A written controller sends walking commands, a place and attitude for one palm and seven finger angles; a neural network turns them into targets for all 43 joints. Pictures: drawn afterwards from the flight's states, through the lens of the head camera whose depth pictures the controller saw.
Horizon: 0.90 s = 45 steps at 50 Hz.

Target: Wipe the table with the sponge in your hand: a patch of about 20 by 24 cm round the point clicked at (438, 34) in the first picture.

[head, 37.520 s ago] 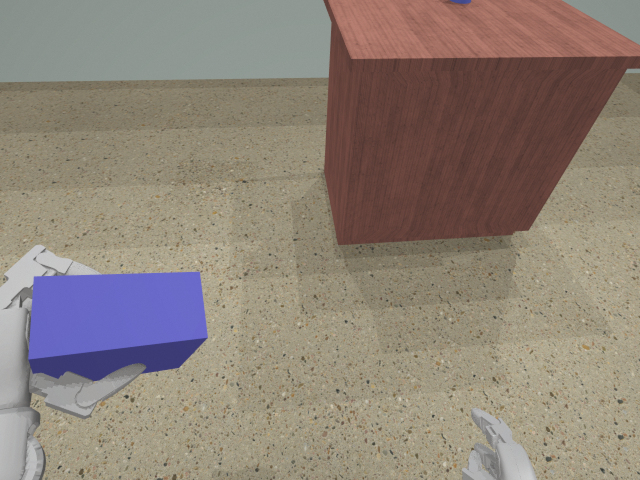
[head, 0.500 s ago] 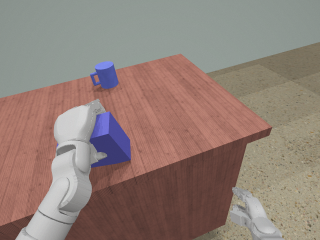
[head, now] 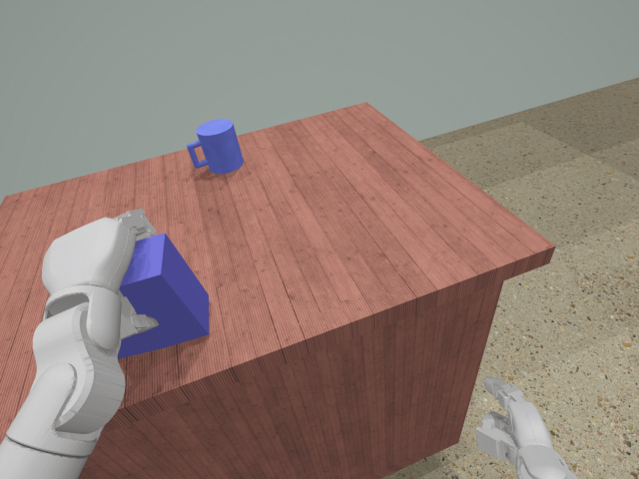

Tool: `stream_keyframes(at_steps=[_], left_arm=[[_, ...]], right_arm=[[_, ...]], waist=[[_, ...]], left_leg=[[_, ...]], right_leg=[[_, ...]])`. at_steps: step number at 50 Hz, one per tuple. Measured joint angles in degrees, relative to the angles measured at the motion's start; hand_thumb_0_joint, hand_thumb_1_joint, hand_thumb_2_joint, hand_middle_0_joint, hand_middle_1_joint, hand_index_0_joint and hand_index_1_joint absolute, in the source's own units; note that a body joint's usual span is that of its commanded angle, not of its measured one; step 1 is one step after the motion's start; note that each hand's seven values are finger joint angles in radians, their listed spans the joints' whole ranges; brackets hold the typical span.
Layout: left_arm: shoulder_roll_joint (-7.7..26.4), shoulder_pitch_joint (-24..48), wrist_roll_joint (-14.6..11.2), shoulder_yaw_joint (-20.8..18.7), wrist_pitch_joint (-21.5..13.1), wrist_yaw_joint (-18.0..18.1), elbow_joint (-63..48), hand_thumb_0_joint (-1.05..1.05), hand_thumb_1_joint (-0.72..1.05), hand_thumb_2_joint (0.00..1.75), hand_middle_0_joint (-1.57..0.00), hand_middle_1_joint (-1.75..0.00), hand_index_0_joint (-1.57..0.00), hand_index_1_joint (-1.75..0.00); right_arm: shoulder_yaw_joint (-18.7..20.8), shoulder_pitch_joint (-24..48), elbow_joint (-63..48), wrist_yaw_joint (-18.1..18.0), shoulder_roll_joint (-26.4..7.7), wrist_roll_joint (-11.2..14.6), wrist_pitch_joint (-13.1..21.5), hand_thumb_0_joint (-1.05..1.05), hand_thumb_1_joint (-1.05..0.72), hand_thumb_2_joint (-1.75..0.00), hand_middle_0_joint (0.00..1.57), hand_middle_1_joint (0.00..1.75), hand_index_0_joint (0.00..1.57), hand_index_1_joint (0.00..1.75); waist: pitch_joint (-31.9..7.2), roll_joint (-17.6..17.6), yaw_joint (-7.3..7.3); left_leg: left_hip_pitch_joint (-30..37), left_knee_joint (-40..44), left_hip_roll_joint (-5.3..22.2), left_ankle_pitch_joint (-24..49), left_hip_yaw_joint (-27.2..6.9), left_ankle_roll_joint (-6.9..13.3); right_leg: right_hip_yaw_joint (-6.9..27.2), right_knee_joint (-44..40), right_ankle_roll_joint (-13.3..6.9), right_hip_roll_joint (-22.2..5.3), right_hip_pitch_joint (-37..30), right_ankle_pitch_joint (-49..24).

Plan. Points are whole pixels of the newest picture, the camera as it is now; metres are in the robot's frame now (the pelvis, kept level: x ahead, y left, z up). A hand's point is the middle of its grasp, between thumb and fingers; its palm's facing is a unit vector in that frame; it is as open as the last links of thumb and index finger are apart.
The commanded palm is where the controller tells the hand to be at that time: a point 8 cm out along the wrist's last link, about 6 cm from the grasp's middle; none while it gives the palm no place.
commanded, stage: wipe forward along the middle lane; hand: left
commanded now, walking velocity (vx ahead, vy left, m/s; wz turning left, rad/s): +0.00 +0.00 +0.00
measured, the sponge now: (148, 310) +0.27 +0.26 +0.12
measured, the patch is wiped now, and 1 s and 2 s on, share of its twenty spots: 1.00 1.00 1.00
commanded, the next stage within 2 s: slide back across to the first lane in 1.66 s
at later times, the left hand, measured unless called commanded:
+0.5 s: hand (126, 260) +0.30 +0.28 +0.18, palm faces +0.15 -0.09 -0.98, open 10.6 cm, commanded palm +0.27 +0.28 +0.21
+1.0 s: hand (135, 239) +0.34 +0.29 +0.17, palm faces +0.04 -0.03 -1.00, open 10.6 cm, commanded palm +0.31 +0.30 +0.19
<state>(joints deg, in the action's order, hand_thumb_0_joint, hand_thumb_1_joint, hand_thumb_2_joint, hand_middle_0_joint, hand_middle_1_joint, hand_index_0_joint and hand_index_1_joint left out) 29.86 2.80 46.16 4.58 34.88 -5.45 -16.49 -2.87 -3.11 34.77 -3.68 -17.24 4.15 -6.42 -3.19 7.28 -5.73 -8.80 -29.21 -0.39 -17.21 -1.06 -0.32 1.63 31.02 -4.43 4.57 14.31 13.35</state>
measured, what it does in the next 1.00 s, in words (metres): stands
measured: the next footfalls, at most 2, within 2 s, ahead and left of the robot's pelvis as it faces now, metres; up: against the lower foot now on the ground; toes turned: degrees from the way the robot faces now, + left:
none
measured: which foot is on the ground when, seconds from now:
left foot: down 0.00-1.00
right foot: down 0.00-1.00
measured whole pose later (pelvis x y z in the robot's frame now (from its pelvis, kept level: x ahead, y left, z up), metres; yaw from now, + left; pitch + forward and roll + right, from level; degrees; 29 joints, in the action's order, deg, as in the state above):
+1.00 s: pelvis +0.00 +0.00 +0.00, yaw +3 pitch -1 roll +1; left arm 29.8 28.5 54.0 7.9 28.3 -10.2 17.5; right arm -4.3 -5.2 38.2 -4.8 -17.0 4.6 -4.0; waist -3.2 5.5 -3.7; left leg -11.5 -27.4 -1.3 -15.4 -3.5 -0.4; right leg -0.6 28.5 -4.1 3.4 15.9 12.1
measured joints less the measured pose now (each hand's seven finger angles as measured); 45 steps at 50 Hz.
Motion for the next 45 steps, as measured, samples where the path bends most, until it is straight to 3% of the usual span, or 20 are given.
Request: stream_keyframes(at_steps=[11, 19, 34, 45], left_arm=[[-1.2, 8.0, 3.5, 3.7, -1.8, -0.9, 7.6, -0.01, -0.56, 1.04, -0.63, -1.32, -0.72, -1.25], [-2.8, 12.5, 5.9, 5.3, -1.2, -1.7, 13.5, -0.01, -0.56, 1.04, -0.64, -1.31, -0.73, -1.24], [-2.9, 17.1, 7.5, 5.5, -1.0, -3.0, 19.2, -0.01, -0.57, 1.04, -0.64, -1.32, -0.73, -1.24], [-1.1, 21.5, 7.6, 3.9, -4.2, -4.3, 27.5, 0.0, -0.57, 1.04, -0.64, -1.32, -0.73, -1.24]], right_arm=[[-1.7, 1.2, 0.9, -1.2, 1.9, 0.2, 3.1, 0.01, -0.9, -0.9, 0.2, 0.3, 0.2, 0.3], [-2.5, 1.1, 1.8, -0.4, 2.7, 0.1, 3.2, 0.01, -0.9, -0.9, 0.2, 0.3, 0.21, 0.3], [-1.8, 0.4, 3.0, -0.1, 1.1, 0.3, 1.9, 0.01, -0.9, -0.9, 0.2, 0.3, 0.21, 0.3], [-1.6, -1.0, 3.1, -0.5, 0.5, 0.5, 2.1, 0.01, -0.9, -0.9, 0.2, 0.3, 0.21, 0.3]], waist=[[1.0, -0.6, -1.19], [0.1, -0.8, -0.69], [-0.1, -1.3, -0.14], [-0.2, -1.6, 1.21]], left_leg=[[-0.3, 1.3, -1.4, 1.6, -1.0, 0.5], [-0.3, 2.9, -2.0, 2.4, -1.1, 1.0], [-0.5, 3.5, -1.9, 2.3, -1.6, 0.9], [-1.7, 2.4, -1.2, 1.8, -2.0, 0.1]], right_leg=[[-0.8, -1.6, 1.1, -1.6, -0.3, -1.2], [-0.7, -3.0, 1.7, -2.2, -0.4, -1.7], [-1.3, -3.7, 1.5, -2.2, -0.3, -1.5], [-1.8, -2.8, 0.7, -1.5, 0.8, -1.1]])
